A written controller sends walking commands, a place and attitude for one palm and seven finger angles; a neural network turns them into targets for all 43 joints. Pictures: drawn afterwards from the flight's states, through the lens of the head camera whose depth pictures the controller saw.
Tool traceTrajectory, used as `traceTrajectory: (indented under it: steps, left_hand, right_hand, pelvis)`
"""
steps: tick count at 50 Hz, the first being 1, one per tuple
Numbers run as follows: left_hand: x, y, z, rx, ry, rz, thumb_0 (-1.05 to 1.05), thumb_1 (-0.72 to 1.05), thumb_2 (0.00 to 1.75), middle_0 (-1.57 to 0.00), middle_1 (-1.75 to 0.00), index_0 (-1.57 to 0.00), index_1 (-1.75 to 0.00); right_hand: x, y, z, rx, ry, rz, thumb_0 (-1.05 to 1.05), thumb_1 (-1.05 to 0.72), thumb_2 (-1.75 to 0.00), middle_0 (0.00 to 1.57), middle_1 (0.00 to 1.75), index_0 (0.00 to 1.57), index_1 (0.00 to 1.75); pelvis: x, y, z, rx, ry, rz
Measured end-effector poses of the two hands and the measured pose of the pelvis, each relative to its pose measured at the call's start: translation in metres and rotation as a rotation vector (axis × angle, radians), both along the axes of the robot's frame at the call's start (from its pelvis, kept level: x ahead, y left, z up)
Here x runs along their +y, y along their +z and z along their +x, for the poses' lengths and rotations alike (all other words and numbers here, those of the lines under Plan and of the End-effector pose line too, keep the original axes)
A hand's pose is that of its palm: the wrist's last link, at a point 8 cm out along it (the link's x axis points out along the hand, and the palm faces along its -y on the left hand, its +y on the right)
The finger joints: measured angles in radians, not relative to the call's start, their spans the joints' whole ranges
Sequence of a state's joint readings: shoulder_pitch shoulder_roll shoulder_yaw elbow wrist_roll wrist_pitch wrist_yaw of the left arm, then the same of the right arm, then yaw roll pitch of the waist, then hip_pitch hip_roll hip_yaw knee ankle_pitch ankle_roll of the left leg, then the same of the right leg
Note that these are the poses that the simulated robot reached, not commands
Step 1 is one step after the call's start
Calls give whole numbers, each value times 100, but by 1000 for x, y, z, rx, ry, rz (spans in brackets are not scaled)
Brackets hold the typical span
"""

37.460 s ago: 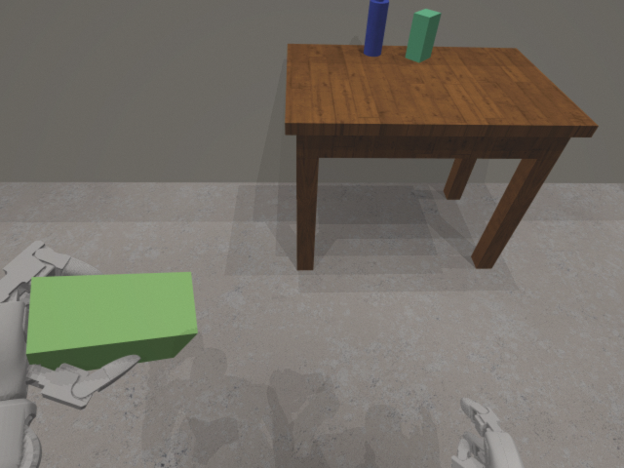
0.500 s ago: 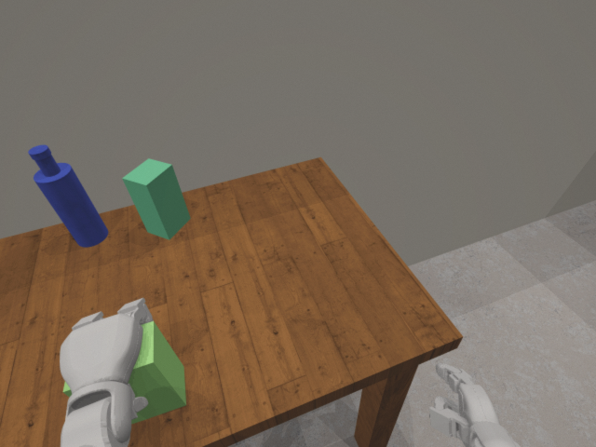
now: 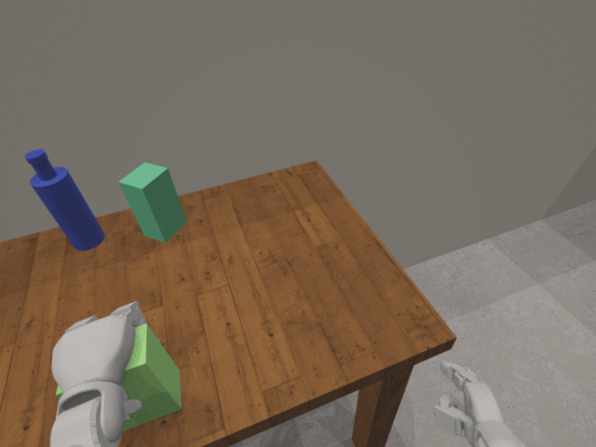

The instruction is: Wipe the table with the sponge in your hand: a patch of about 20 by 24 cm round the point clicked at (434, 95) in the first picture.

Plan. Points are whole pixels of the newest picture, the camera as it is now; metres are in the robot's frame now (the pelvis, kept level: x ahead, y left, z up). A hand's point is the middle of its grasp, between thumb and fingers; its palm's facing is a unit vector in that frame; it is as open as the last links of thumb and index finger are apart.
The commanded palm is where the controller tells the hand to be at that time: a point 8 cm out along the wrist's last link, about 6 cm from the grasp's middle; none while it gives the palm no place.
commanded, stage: lift the sponge slowly off the table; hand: left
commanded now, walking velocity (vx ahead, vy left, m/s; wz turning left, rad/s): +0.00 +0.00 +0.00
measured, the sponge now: (133, 388) +0.19 +0.27 -0.03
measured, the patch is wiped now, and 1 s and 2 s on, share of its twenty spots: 1.00 1.00 1.00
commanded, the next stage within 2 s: bring the sponge back beside the body in 1.88 s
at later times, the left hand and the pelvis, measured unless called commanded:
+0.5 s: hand (115, 369) +0.19 +0.27 +0.04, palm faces +0.00 -0.17 -0.99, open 10.5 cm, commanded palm +0.15 +0.26 +0.11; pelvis +0.00 +0.01 +0.00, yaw +0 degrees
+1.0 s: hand (105, 368) +0.18 +0.27 +0.07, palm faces +0.04 -0.19 -0.98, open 10.5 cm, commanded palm +0.14 +0.26 +0.14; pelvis -0.01 +0.00 +0.01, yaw +0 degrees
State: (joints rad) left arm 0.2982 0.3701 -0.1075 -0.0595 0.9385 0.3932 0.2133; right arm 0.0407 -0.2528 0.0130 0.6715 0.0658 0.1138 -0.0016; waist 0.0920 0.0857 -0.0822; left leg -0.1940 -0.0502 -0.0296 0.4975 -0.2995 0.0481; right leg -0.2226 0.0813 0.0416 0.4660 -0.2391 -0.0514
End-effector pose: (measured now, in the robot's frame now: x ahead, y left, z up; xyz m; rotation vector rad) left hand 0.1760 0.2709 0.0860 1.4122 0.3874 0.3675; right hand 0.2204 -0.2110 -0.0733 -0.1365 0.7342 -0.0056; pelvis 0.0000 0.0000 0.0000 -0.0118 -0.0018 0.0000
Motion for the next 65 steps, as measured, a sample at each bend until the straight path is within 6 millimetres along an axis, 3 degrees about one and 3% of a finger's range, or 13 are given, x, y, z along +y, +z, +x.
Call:
traceTrajectory:
  steps: [33, 65]
  left_hand:
    - [-1, 12, -9, 10, -37, -61, -1, -55, 106, -67, -132, -71, -130]
    - [-4, 63, -22, -73, -20, -35, -1, -55, 106, -68, -132, -72, -129]
  right_hand:
    - [10, 6, 2, 1, 15, -30, 1, -91, -90, 20, 30, 15, 29]
    - [7, 11, 0, -27, 48, -8, 1, -91, -90, 20, 30, 17, 29]
  pelvis:
    - [9, 5, -2, -66, -1, -3]
    - [-5, 7, -15, -98, 2, 5]
